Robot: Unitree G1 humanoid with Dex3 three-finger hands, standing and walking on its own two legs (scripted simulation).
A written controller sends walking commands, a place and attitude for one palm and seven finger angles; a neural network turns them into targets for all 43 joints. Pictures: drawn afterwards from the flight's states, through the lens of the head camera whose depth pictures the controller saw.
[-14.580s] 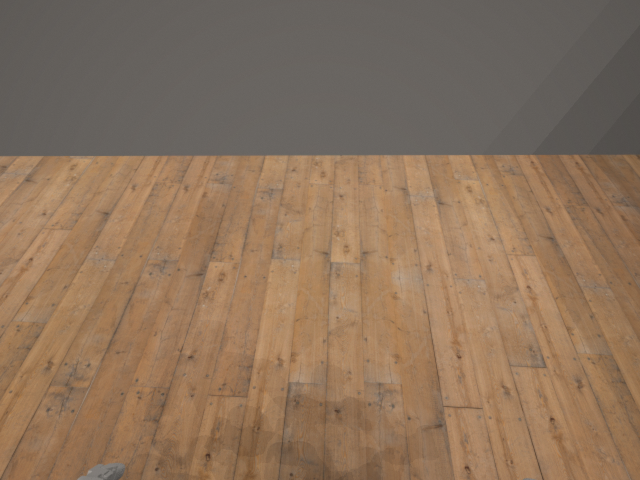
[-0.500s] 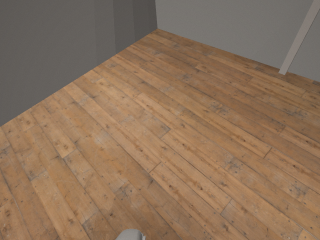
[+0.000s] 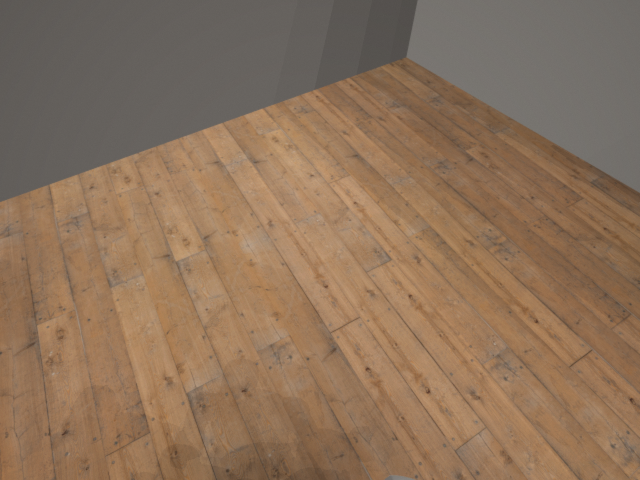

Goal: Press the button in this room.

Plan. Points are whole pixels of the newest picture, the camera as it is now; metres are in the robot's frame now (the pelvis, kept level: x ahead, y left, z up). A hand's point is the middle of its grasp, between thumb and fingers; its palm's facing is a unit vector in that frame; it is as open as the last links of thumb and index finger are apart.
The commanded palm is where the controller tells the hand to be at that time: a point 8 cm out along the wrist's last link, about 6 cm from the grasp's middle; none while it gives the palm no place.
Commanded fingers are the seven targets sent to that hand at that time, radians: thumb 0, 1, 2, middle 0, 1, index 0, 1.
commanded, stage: turn or walk to find it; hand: left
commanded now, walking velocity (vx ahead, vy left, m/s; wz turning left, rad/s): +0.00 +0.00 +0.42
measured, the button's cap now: out of the picture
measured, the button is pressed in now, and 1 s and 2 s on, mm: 0 0 0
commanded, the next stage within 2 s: stand and wait in 1.82 s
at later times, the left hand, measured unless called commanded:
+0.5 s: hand out of the picture -0.03 +0.19 -0.17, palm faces +0.26 -0.94 -0.23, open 7.4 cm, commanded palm none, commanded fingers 0.00 0.90 0.90 -0.20 -0.30 -0.20 -0.30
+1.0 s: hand out of the picture -0.02 +0.19 -0.15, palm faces +0.40 -0.87 -0.28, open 7.4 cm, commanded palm none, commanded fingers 0.00 0.90 0.90 -0.20 -0.30 -0.20 -0.30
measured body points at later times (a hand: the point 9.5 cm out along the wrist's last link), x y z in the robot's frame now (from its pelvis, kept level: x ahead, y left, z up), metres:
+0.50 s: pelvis -0.03 -0.02 +0.00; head +0.01 -0.01 +0.44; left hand -0.04 +0.24 -0.15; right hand +0.09 -0.25 -0.15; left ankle -0.09 +0.11 -0.72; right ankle +0.01 -0.13 -0.74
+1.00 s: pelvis -0.04 -0.03 -0.01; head +0.00 -0.05 +0.44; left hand -0.04 +0.24 -0.13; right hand +0.11 -0.24 -0.17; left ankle -0.09 +0.10 -0.73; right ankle +0.00 -0.12 -0.74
